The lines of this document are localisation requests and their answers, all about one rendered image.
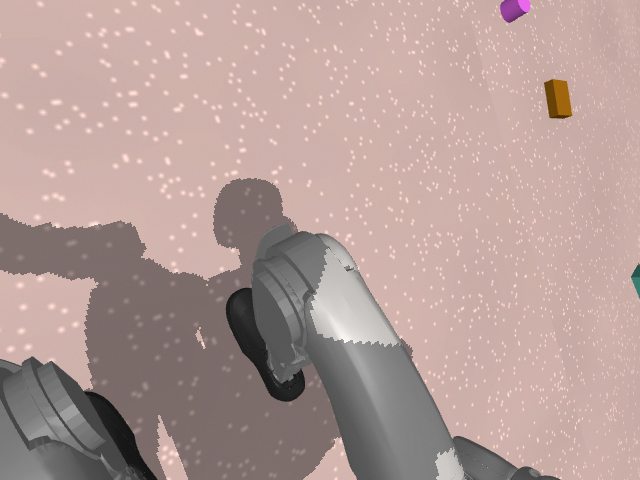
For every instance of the right robot foot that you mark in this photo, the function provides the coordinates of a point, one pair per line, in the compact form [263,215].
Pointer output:
[240,316]

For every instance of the right robot hand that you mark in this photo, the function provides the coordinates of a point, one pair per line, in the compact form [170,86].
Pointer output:
[481,463]

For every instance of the left robot foot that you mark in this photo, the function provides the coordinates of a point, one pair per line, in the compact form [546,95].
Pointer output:
[121,434]

